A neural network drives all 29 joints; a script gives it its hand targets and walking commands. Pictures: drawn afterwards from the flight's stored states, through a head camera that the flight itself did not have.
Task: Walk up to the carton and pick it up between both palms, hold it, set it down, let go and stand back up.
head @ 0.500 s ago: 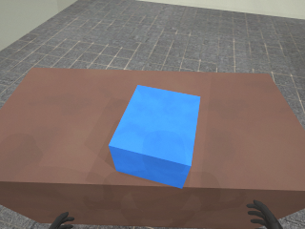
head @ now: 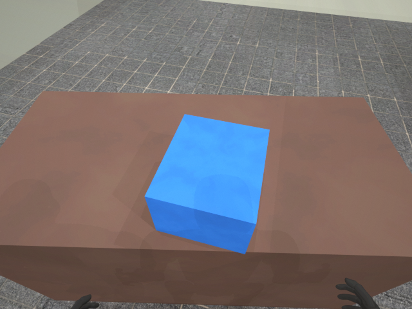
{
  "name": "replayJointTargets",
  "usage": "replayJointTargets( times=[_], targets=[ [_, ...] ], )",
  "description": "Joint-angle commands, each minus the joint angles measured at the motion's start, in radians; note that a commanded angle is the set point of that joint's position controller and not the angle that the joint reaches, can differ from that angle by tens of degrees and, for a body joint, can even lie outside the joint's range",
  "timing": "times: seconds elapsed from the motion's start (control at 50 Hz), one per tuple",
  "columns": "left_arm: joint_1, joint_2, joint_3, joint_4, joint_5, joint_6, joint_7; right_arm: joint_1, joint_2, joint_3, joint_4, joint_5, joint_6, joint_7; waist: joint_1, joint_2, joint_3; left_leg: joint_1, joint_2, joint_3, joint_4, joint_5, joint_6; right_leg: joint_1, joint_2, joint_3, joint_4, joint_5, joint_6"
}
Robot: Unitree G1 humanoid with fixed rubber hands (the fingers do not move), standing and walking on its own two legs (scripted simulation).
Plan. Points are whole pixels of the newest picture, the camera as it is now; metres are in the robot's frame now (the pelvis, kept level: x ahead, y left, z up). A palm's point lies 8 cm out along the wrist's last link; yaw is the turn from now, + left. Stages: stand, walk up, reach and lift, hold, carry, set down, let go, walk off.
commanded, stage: stand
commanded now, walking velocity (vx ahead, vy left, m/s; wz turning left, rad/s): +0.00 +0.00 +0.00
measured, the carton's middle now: (213, 179) +0.40 +0.01 -0.04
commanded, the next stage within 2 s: none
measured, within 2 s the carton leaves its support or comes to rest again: neither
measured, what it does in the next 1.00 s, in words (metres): stands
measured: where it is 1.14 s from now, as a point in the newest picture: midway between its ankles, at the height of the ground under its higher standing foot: outside the picture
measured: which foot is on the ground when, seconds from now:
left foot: down 0.00-1.00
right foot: down 0.00-1.00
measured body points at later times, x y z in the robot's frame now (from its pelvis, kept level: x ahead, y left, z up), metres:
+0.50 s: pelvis -0.01 -0.01 +0.00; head -0.01 -0.01 +0.45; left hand +0.08 +0.28 -0.12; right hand +0.11 -0.31 -0.10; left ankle -0.02 +0.12 -0.74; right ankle +0.00 -0.12 -0.74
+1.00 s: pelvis -0.01 -0.01 +0.00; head -0.01 -0.02 +0.45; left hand +0.08 +0.28 -0.12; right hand +0.11 -0.31 -0.10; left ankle -0.02 +0.12 -0.74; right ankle +0.00 -0.12 -0.74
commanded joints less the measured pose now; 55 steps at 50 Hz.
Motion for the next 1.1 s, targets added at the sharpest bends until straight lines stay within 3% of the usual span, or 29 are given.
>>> replayJointTargets(
  times=[0.0, 0.04, 0.08, 0.1, 0.16, 0.18, 0.2, 0.26, 0.3, 0.36, 0.4, 0.44, 0.46, 0.48, 0.5, 0.52, 0.54, 0.58, 0.66, 0.68, 0.7, 0.86, 0.88, 0.98, 1.0, 1.02, 1.04, 1.06, 1.08],
  targets=[
    [-0.079, 0.249, 0.040, -0.031, -0.017, -0.029, 0.017, -0.057, -0.207, -0.028, 0.033, 0.016, -0.013, -0.014, -0.019, 0.092, -0.084, 0.033, 0.093, -0.070, -0.092, 0.320, 0.018, 0.030, -0.109, 0.129, -0.059, 0.338, -0.051],
    [-0.071, 0.211, 0.028, -0.032, -0.016, -0.027, 0.006, -0.037, -0.176, -0.024, 0.026, 0.018, -0.021, -0.021, 0.003, -0.003, -0.098, 0.008, 0.128, -0.107, -0.079, 0.305, 0.036, 0.056, -0.110, 0.114, -0.047, 0.298, -0.048],
    [-0.082, 0.218, 0.032, -0.013, -0.014, -0.034, 0.013, -0.032, -0.177, -0.015, 0.026, 0.012, -0.011, -0.020, -0.016, 0.041, -0.111, 0.031, 0.109, -0.076, -0.090, 0.331, 0.031, 0.061, -0.117, 0.116, -0.050, 0.300, -0.043],
    [-0.115, 0.217, 0.025, -0.006, -0.006, -0.034, 0.016, -0.024, -0.191, -0.017, 0.041, 0.013, -0.016, -0.024, -0.028, 0.009, -0.087, 0.030, 0.115, -0.095, -0.108, 0.306, 0.030, 0.018, -0.101, 0.121, -0.050, 0.273, -0.040],
    [-0.097, 0.243, 0.025, -0.013, -0.016, -0.022, 0.013, -0.039, -0.195, -0.011, 0.051, 0.020, -0.015, -0.015, -0.009, 0.080, -0.077, 0.014, 0.115, -0.088, -0.114, 0.264, 0.030, 0.010, -0.106, 0.127, -0.071, 0.216, -0.036],
    [-0.073, 0.218, 0.024, 0.002, -0.022, -0.025, 0.014, -0.056, -0.188, -0.016, 0.047, 0.013, -0.014, -0.020, 0.012, 0.004, -0.024, -0.027, 0.129, -0.100, -0.119, 0.232, 0.034, 0.006, -0.110, 0.113, -0.081, 0.205, -0.041],
    [-0.112, 0.243, 0.028, -0.007, -0.003, -0.026, 0.011, -0.060, -0.178, -0.012, 0.040, 0.011, -0.014, -0.023, -0.012, -0.056, -0.024, -0.026, 0.119, -0.105, -0.121, 0.198, 0.028, -0.015, -0.103, 0.101, -0.074, 0.191, -0.034],
    [-0.121, 0.225, 0.038, 0.015, -0.004, -0.017, 0.005, -0.053, -0.190, -0.013, 0.038, 0.007, -0.022, -0.020, -0.016, 0.097, 0.015, -0.114, 0.106, -0.109, -0.156, 0.060, 0.035, 0.000, -0.104, 0.127, -0.088, 0.115, -0.039],
    [-0.132, 0.249, 0.043, 0.019, -0.002, -0.023, 0.002, -0.094, -0.187, -0.019, 0.043, -0.003, -0.014, -0.023, 0.011, -0.065, -0.033, -0.033, 0.114, -0.107, -0.146, 0.102, 0.035, -0.014, -0.099, 0.121, -0.087, 0.057, -0.045],
    [-0.123, 0.258, 0.045, 0.038, -0.011, -0.019, 0.005, -0.056, -0.165, -0.019, 0.056, 0.003, -0.022, -0.011, -0.005, 0.027, 0.053, -0.071, 0.116, -0.095, -0.129, 0.120, 0.043, -0.057, -0.113, 0.177, -0.131, 0.066, -0.058],
    [-0.112, 0.223, 0.031, 0.028, -0.012, -0.017, -0.001, -0.046, -0.219, -0.033, 0.077, 0.001, -0.019, -0.017, 0.010, 0.040, -0.054, -0.051, 0.106, -0.105, -0.150, 0.097, 0.027, 0.046, -0.108, 0.122, -0.108, 0.088, -0.045],
    [-0.099, 0.266, 0.038, 0.055, -0.015, -0.033, 0.009, -0.034, -0.203, -0.024, 0.086, 0.002, -0.011, -0.014, -0.004, -0.039, -0.014, -0.004, 0.104, -0.107, -0.154, 0.154, 0.026, -0.015, -0.102, 0.140, -0.100, 0.132, -0.041],
    [-0.103, 0.234, 0.022, 0.054, -0.005, -0.028, 0.008, -0.058, -0.197, -0.023, 0.083, 0.010, -0.009, -0.011, -0.011, 0.031, -0.021, 0.002, 0.117, -0.103, -0.149, 0.108, 0.033, -0.024, -0.106, 0.129, -0.105, 0.113, -0.037],
    [-0.118, 0.276, 0.040, 0.056, -0.005, -0.023, 0.010, -0.048, -0.148, -0.008, 0.074, 0.013, -0.009, -0.014, -0.025, -0.028, 0.003, -0.028, 0.114, -0.111, -0.156, 0.115, 0.041, -0.014, -0.096, 0.129, -0.115, 0.092, -0.038],
    [-0.148, 0.231, 0.034, 0.049, -0.004, -0.019, 0.012, -0.086, -0.164, -0.011, 0.072, 0.000, -0.014, -0.019, -0.027, 0.032, 0.034, -0.021, 0.116, -0.096, -0.146, 0.151, 0.041, -0.043, -0.110, 0.141, -0.116, 0.125, -0.047],
    [-0.151, 0.272, 0.045, 0.038, -0.005, -0.026, 0.010, -0.091, -0.175, -0.016, 0.072, 0.009, -0.015, -0.023, -0.012, 0.011, -0.015, -0.016, 0.110, -0.087, -0.133, 0.161, 0.030, 0.006, -0.106, 0.137, -0.109, 0.140, -0.041],
    [-0.124, 0.286, 0.049, 0.048, -0.006, -0.031, 0.007, -0.056, -0.171, -0.019, 0.084, 0.007, -0.014, -0.016, -0.012, -0.073, -0.088, 0.025, 0.098, -0.082, -0.135, 0.156, 0.026, 0.017, -0.097, 0.134, -0.102, 0.146, -0.035],
    [-0.139, 0.243, 0.039, 0.054, -0.008, -0.032, 0.009, -0.080, -0.172, -0.010, 0.064, 0.007, -0.013, -0.021, -0.017, 0.007, -0.030, -0.004, 0.106, -0.088, -0.133, 0.155, 0.028, -0.005, -0.118, 0.157, -0.106, 0.120, -0.040],
    [-0.110, 0.214, 0.034, 0.059, -0.021, -0.037, 0.013, -0.062, -0.186, -0.011, 0.078, 0.001, -0.022, -0.016, -0.001, 0.038, -0.040, -0.035, 0.116, -0.101, -0.142, 0.209, 0.024, 0.048, -0.119, 0.148, -0.109, 0.160, -0.048],
    [-0.144, 0.258, 0.035, 0.069, 0.001, -0.032, 0.015, -0.072, -0.168, -0.014, 0.074, 0.009, -0.012, -0.018, -0.024, -0.029, -0.060, 0.017, 0.109, -0.088, -0.157, 0.171, 0.020, 0.008, -0.104, 0.133, -0.104, 0.147, -0.044],
    [-0.149, 0.260, 0.048, 0.057, -0.005, -0.025, 0.012, -0.077, -0.175, -0.005, 0.086, 0.007, -0.016, -0.017, 0.000, 0.016, -0.046, -0.022, 0.102, -0.084, -0.138, 0.168, 0.021, 0.044, -0.098, 0.137, -0.126, 0.125, -0.042],
    [-0.130, 0.257, 0.041, 0.082, -0.005, -0.019, 0.019, -0.064, -0.179, -0.015, 0.086, 0.011, -0.013, -0.024, -0.013, -0.009, -0.020, 0.012, 0.114, -0.085, -0.141, 0.167, 0.015, -0.029, -0.108, 0.141, -0.126, 0.118, -0.041],
    [-0.114, 0.244, 0.035, 0.069, -0.012, -0.010, 0.013, -0.075, -0.204, -0.024, 0.080, 0.005, -0.015, -0.022, 0.008, 0.005, -0.019, -0.006, 0.109, -0.096, -0.150, 0.140, 0.021, 0.001, -0.108, 0.119, -0.121, 0.085, -0.037],
    [-0.166, 0.220, 0.026, 0.071, -0.009, -0.022, 0.010, -0.063, -0.161, -0.008, 0.087, 0.015, -0.010, -0.017, -0.025, -0.029, -0.039, -0.005, 0.119, -0.092, -0.157, 0.108, 0.021, -0.012, -0.118, 0.131, -0.113, 0.134, -0.041],
    [-0.142, 0.245, 0.035, 0.077, -0.009, -0.023, 0.016, -0.049, -0.158, -0.002, 0.098, 0.019, -0.015, -0.014, -0.011, -0.047, 0.003, -0.013, 0.116, -0.113, -0.173, 0.142, 0.023, -0.026, -0.104, 0.117, -0.111, 0.139, -0.037],
    [-0.161, 0.209, 0.033, 0.068, -0.009, -0.013, 0.014, -0.088, -0.188, -0.012, 0.104, 0.004, -0.011, -0.029, -0.006, 0.022, 0.035, -0.035, 0.125, -0.105, -0.149, 0.185, 0.024, -0.045, -0.121, 0.137, -0.113, 0.167, -0.049],
    [-0.178, 0.252, 0.041, 0.068, -0.003, -0.010, 0.015, -0.075, -0.192, -0.014, 0.091, 0.014, -0.016, -0.024, -0.020, -0.026, -0.032, 0.001, 0.116, -0.105, -0.160, 0.165, 0.022, -0.024, -0.105, 0.113, -0.114, 0.130, -0.036],
    [-0.122, 0.233, 0.034, 0.072, -0.010, -0.019, 0.016, -0.069, -0.219, -0.030, 0.090, 0.004, -0.022, -0.027, -0.001, -0.003, -0.042, 0.026, 0.122, -0.109, -0.144, 0.175, 0.036, -0.001, -0.106, 0.111, -0.121, 0.141, -0.041],
    [-0.126, 0.240, 0.034, 0.078, -0.013, -0.031, 0.013, -0.044, -0.179, -0.009, 0.094, 0.011, -0.019, -0.022, -0.029, -0.014, -0.067, 0.021, 0.113, -0.099, -0.129, 0.189, 0.022, 0.016, -0.111, 0.133, -0.113, 0.139, -0.045]
  ],
)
